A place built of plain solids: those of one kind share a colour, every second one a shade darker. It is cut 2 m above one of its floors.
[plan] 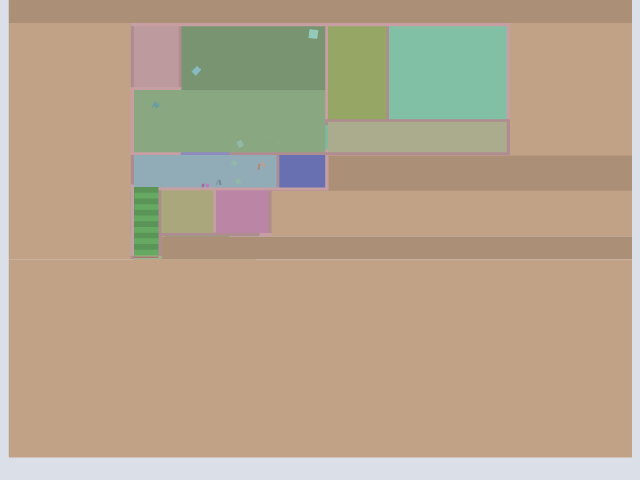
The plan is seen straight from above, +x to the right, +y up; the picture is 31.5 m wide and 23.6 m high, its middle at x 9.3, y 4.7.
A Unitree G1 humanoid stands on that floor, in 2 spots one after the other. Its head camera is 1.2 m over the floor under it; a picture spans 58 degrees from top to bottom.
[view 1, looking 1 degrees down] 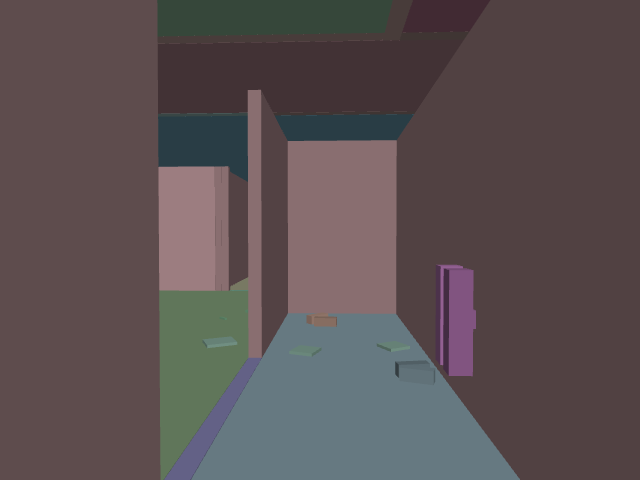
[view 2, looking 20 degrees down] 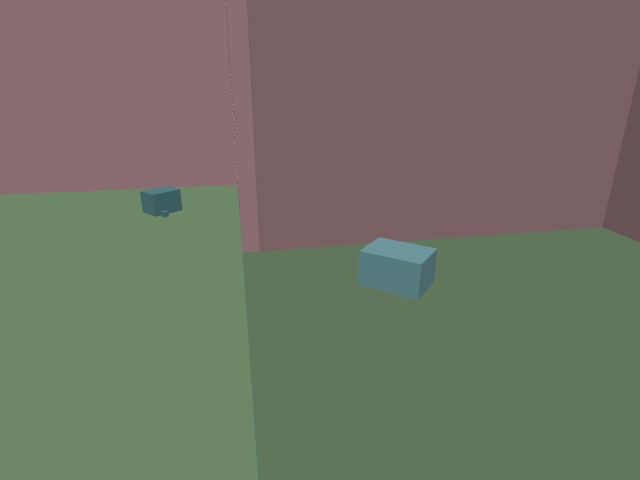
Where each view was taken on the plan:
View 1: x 0.76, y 8.18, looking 2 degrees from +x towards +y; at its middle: wall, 6.40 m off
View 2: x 5.58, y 12.07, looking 169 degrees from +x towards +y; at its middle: wall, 3.34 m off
